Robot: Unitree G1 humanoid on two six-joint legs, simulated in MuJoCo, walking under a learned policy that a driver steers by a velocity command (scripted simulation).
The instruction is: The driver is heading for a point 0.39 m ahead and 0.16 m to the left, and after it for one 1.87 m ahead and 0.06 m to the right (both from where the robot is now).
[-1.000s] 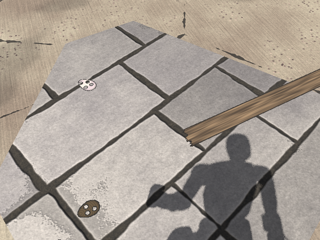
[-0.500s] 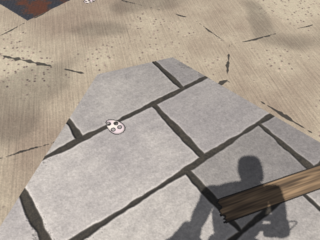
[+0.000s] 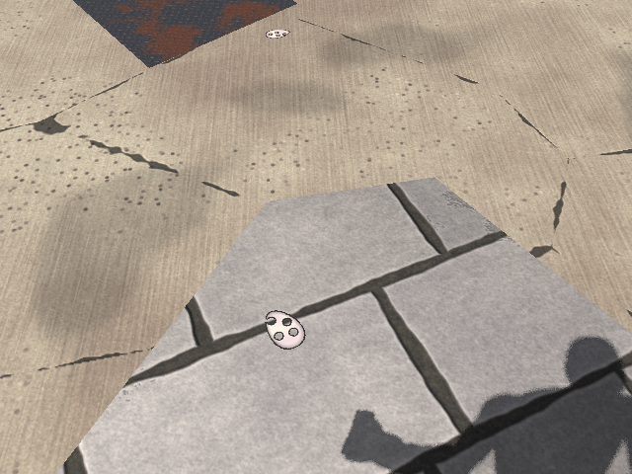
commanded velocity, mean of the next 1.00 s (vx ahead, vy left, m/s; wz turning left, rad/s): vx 0.30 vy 0.00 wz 0.20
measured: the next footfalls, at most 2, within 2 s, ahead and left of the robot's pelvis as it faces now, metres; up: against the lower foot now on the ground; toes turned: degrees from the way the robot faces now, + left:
left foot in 0.44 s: +0.36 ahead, +0.18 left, +0.00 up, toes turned +20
right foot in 0.96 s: +0.47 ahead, -0.01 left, +0.00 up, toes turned +7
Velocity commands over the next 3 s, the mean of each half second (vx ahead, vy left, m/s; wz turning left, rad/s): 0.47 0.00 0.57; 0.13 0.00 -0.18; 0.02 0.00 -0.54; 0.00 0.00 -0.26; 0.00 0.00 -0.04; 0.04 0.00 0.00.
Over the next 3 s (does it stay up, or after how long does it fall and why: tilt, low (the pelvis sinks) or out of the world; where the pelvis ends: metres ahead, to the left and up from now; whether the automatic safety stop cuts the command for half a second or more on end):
stays up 0.43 0.08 0.00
